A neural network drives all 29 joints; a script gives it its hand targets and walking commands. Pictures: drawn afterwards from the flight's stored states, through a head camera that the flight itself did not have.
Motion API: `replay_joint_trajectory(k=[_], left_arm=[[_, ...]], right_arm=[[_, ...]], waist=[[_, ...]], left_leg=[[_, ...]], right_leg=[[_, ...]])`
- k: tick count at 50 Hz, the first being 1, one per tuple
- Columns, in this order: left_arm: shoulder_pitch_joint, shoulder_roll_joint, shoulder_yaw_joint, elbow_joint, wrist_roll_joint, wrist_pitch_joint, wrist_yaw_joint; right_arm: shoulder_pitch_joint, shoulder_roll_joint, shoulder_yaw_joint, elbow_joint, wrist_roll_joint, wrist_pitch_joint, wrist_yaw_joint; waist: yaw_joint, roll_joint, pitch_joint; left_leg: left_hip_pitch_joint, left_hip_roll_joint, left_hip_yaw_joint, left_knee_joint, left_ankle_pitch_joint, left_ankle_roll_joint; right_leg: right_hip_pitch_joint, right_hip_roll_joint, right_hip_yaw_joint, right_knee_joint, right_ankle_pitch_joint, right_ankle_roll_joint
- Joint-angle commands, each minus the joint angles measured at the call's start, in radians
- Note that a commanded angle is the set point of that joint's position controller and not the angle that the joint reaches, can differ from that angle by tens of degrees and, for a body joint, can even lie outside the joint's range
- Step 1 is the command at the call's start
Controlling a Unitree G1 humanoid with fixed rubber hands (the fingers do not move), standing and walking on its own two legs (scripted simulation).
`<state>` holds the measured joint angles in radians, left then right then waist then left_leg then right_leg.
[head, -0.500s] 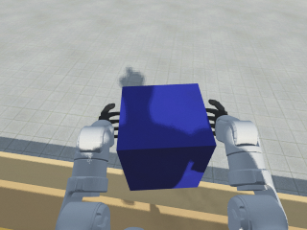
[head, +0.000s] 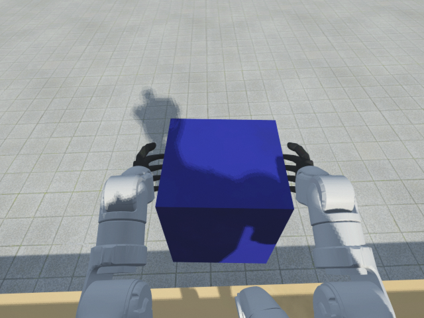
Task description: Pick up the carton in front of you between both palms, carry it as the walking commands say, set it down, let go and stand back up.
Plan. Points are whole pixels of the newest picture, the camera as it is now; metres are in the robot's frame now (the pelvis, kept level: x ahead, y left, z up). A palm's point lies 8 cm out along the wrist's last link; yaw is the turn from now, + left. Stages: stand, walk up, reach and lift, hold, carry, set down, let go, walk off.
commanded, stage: carry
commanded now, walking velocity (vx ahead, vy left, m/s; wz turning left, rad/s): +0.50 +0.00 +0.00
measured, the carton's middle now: (221, 195) +0.35 -0.04 +0.01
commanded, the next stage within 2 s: none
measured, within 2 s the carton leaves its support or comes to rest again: neither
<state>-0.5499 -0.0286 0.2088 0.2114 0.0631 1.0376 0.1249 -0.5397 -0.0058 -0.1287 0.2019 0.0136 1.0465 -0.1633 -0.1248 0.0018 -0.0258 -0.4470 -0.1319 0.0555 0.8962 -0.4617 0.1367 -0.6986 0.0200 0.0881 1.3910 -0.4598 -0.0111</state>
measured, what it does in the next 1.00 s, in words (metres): goes down: right foot 0.17 m lower, then left foot 0.17 m lower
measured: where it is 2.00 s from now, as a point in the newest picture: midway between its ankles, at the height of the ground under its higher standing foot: (200, 161)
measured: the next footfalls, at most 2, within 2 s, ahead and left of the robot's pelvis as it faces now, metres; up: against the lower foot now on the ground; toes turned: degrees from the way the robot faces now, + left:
right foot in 0.24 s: +0.33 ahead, -0.10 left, -0.17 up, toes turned +1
left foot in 0.64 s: +0.77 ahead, +0.04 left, -0.35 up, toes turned +2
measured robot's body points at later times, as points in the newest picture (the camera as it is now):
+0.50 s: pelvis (219, 219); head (214, 73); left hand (154, 132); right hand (238, 120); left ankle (189, 254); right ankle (236, 314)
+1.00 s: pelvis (203, 147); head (193, 33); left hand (171, 95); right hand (231, 91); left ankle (199, 241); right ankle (225, 199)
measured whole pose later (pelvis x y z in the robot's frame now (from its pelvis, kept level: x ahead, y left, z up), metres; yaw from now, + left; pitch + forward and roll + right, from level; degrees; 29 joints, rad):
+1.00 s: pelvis +0.82 -0.03 -0.32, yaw +0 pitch +6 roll +0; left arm -0.40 -0.07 0.20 -0.02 0.05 0.98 0.15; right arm -0.44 0.06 -0.15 0.05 0.02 0.97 -0.17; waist -0.09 -0.01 0.06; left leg -0.24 -0.06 0.07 0.60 -0.46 0.08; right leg -0.74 -0.04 -0.03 0.72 -0.12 -0.04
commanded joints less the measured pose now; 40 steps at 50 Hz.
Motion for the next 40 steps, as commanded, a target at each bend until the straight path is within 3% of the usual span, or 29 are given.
replay_joint_trajectory(k=[1, 2, 4, 8, 9, 10, 11, 12, 13, 14, 15, 16, 17, 18, 19, 20, 21, 22, 24, 27, 29, 31, 32, 33, 34, 36, 37, 38, 40], left_arm=[[-0.61, -0.954, -0.528, -0.12, -0.274, -0.025, -0.205], [-0.623, -0.971, -0.548, -0.136, -0.29, -0.032, -0.21], [-0.665, -0.995, -0.585, -0.165, -0.321, -0.04, -0.205], [-0.693, -0.989, -0.651, -0.256, -0.356, -0.026, -0.185], [-0.667, -0.972, -0.654, -0.256, -0.354, -0.017, -0.182], [-0.643, -0.959, -0.657, -0.247, -0.348, -0.008, -0.182], [-0.599, -0.945, -0.659, -0.227, -0.347, -0.002, -0.183], [-0.587, -0.921, -0.647, -0.213, -0.345, 0.002, -0.196], [-0.588, -0.911, -0.651, -0.172, -0.365, 0.012, -0.203], [-0.602, -0.928, -0.666, -0.132, -0.402, 0.019, -0.21], [-0.615, -0.973, -0.684, -0.121, -0.432, 0.018, -0.217], [-0.661, -1.001, -0.702, -0.127, -0.472, 0.019, -0.227], [-0.733, -1.029, -0.721, -0.15, -0.499, 0.003, -0.233], [-0.774, -1.091, -0.726, -0.149, -0.52, -0.008, -0.239], [-0.816, -1.125, -0.744, -0.159, -0.547, -0.014, -0.245], [-0.829, -1.154, -0.75, -0.172, -0.561, -0.023, -0.25], [-0.838, -1.175, -0.758, -0.176, -0.571, -0.029, -0.253], [-0.831, -1.195, -0.763, -0.189, -0.581, -0.036, -0.257], [-0.8, -1.185, -0.757, -0.184, -0.581, -0.047, -0.257], [-0.721, -1.155, -0.752, -0.192, -0.571, -0.061, -0.249], [-0.659, -1.118, -0.738, -0.197, -0.552, -0.055, -0.241], [-0.621, -1.083, -0.745, -0.189, -0.523, -0.054, -0.232], [-0.625, -1.065, -0.736, -0.174, -0.505, -0.051, -0.227], [-0.638, -1.047, -0.718, -0.15, -0.485, -0.039, -0.224], [-0.586, -1.021, -0.698, -0.118, -0.476, -0.013, -0.212], [-0.545, -1.01, -0.674, -0.154, -0.443, 0.001, -0.195], [-0.583, -1.015, -0.666, -0.19, -0.428, -0.006, -0.19], [-0.607, -1.025, -0.663, -0.222, -0.414, -0.014, -0.187], [-0.619, -1.037, -0.657, -0.267, -0.388, -0.031, -0.179]], right_arm=[[-0.826, 1.165, 0.688, -0.161, 0.496, -0.035, 0.294], [-0.835, 1.194, 0.691, -0.173, 0.51, -0.043, 0.297], [-0.819, 1.211, 0.677, -0.166, 0.509, -0.052, 0.297], [-0.706, 1.15, 0.634, -0.165, 0.464, -0.052, 0.283], [-0.671, 1.132, 0.623, -0.158, 0.455, -0.047, 0.28], [-0.626, 1.12, 0.616, -0.124, 0.431, -0.041, 0.278], [-0.602, 1.109, 0.613, -0.115, 0.411, -0.033, 0.277], [-0.626, 1.094, 0.6, -0.118, 0.383, -0.035, 0.272], [-0.618, 1.058, 0.566, -0.095, 0.353, -0.018, 0.264], [-0.563, 0.994, 0.51, -0.056, 0.308, -0.005, 0.25], [-0.57, 0.962, 0.477, -0.071, 0.271, 0.002, 0.24], [-0.566, 0.949, 0.472, -0.041, 0.252, 0.005, 0.232], [-0.547, 0.98, 0.45, -0.053, 0.229, 0.003, 0.234], [-0.606, 0.974, 0.447, -0.089, 0.22, -0.002, 0.238], [-0.633, 1.002, 0.464, -0.095, 0.229, -0.012, 0.24], [-0.641, 1.024, 0.469, -0.118, 0.227, -0.024, 0.244], [-0.667, 1.038, 0.474, -0.127, 0.234, -0.035, 0.246], [-0.672, 1.049, 0.488, -0.146, 0.237, -0.045, 0.246], [-0.663, 1.054, 0.511, -0.172, 0.24, -0.055, 0.238], [-0.654, 1.017, 0.546, -0.234, 0.238, -0.053, 0.22], [-0.638, 0.974, 0.562, -0.267, 0.242, -0.04, 0.209], [-0.624, 0.952, 0.581, -0.288, 0.258, -0.028, 0.214], [-0.631, 0.925, 0.579, -0.276, 0.262, -0.023, 0.222], [-0.603, 0.879, 0.562, -0.238, 0.263, -0.013, 0.228], [-0.536, 0.853, 0.545, -0.155, 0.26, -0.003, 0.226], [-0.484, 0.936, 0.567, -0.146, 0.303, -0.008, 0.234], [-0.569, 1.009, 0.6, -0.207, 0.345, -0.015, 0.242], [-0.646, 1.063, 0.633, -0.258, 0.39, -0.022, 0.248], [-0.72, 1.125, 0.677, -0.312, 0.442, -0.04, 0.255]], waist=[[0.065, 0.045, -0.396], [0.043, -0.054, -0.362], [0.031, -0.008, -0.34], [-0.016, 0.115, -0.278], [0.02, 0.146, -0.313], [0.135, 0.176, -0.427], [0.261, 0.067, -0.468], [0.348, -0.101, -0.355], [0.211, -0.267, -0.384], [0.205, -0.166, -0.44], [0.227, -0.038, -0.351], [0.19, 0.086, -0.319], [0.166, -0.075, -0.38], [0.182, -0.043, -0.352], [0.181, -0.047, -0.333], [0.188, -0.017, -0.372], [0.203, -0.019, -0.368], [0.243, 0.036, -0.322], [0.261, 0.035, -0.33], [0.277, -0.108, -0.326], [0.276, -0.111, -0.312], [0.156, -0.119, -0.346], [0.103, -0.01, -0.354], [0.077, 0.162, -0.368], [0.043, 0.292, -0.525], [-0.003, 0.104, -0.646], [0.028, 0.025, -0.657], [0.057, 0.024, -0.595], [0.069, 0.022, -0.562]], left_leg=[[0.26, 0.411, -0.632, -0.19, 0.717, 0.197], [0.288, 0.281, -0.518, -0.058, 0.445, 0.127], [0.177, 0.179, -0.356, 0.007, 0.231, 0.08], [0.106, 0.108, -0.224, 0.094, 0.231, 0.043], [0.077, 0.111, -0.137, 0.201, 0.312, 0.018], [0.097, 0.163, -0.1, 0.392, 0.561, -0.02], [0.026, 0.176, -0.044, 0.605, 0.74, -0.065], [-0.185, 0.087, -0.01, 1.006, 0.262, -0.103], [-0.516, 0.02, -0.043, 1.159, -0.343, -0.112], [-0.635, 0.076, -0.106, 1.029, -0.241, -0.097], [-0.668, 0.109, -0.158, 0.781, -0.081, -0.09], [-0.556, 0.142, -0.104, 0.638, -0.015, -0.083], [-0.536, 0.165, -0.148, 0.495, 0.056, -0.108], [-0.475, 0.181, -0.149, 0.391, 0.055, -0.13], [-0.425, 0.175, -0.127, 0.377, 0.031, -0.126], [-0.433, 0.189, -0.14, 0.399, 0.157, -0.116], [-0.49, 0.19, -0.106, 0.377, 0.28, -0.095], [-0.591, 0.199, -0.126, 0.157, 0.491, -0.083], [-0.384, 0.152, -0.04, -0.115, 0.811, -0.077], [-0.052, 0.105, 0.038, -0.365, 0.98, -0.064], [0.033, 0.1, 0.056, -0.474, 1.027, -0.06], [0.247, 0.152, 0.019, -0.638, 1.016, -0.052], [0.437, 0.203, -0.001, -0.599, 0.989, -0.022], [0.747, 0.342, -0.093, -0.299, 1.354, 0.018], [1.104, 0.512, -0.405, -0.111, 1.553, 0.16], [0.982, 0.514, -0.576, -0.289, 0.737, 0.218], [0.904, 0.482, -0.586, -0.287, 0.692, 0.184], [0.75, 0.456, -0.545, -0.307, 0.82, 0.19], [0.605, 0.435, -0.499, -0.349, 0.674, 0.193]], right_leg=[[-0.067, -0.037, -0.017, -0.033, 0.247, -0.005], [-0.155, -0.062, 0.045, -0.259, 0.498, -0.036], [-0.009, -0.006, -0.083, -0.51, 0.796, -0.04], [0.293, 0.031, -0.158, -0.843, 0.872, -0.042], [0.434, 0.075, -0.256, -0.8, 0.955, -0.044], [0.605, 0.036, -0.208, -0.734, 0.982, -0.083], [0.779, 0.034, -0.204, -0.819, 0.88, -0.106], [0.847, -0.063, -0.098, -0.92, 0.795, -0.191], [1.096, -0.265, 0.109, -0.626, 1.344, -0.229], [1.15, -0.318, 0.279, -0.632, 1.272, -0.273], [1.019, -0.236, 0.289, -0.675, 0.871, -0.225], [0.813, -0.195, 0.269, -0.706, 0.74, -0.194], [0.765, -0.318, 0.421, -0.719, 0.794, -0.312], [0.672, -0.331, 0.509, -0.733, 0.778, -0.362], [0.608, -0.326, 0.488, -0.762, 0.844, -0.37], [0.646, -0.316, 0.491, -0.713, 0.842, -0.342], [0.701, -0.273, 0.401, -0.642, 0.806, -0.291], [0.737, -0.145, 0.322, -0.555, 0.604, -0.236], [0.63, -0.046, 0.165, -0.508, 0.514, -0.185], [0.532, 0.01, 0.041, -0.445, 0.452, -0.149], [0.571, 0.015, 0.011, -0.338, 0.43, -0.121], [0.586, -0.025, 0.009, -0.104, 0.597, -0.114], [0.426, 0.022, -0.041, 0.163, 0.33, -0.072], [0.079, 0.082, -0.098, 0.393, -0.292, -0.025], [-0.262, 0.07, -0.004, 0.515, -0.345, 0.006], [-0.319, -0.016, 0.008, 0.333, -0.133, -0.026], [-0.279, -0.034, 0.02, 0.244, -0.012, -0.033], [-0.241, -0.035, -0.015, 0.184, 0.017, -0.031], [-0.201, -0.061, -0.019, 0.052, -0.026, -0.023]])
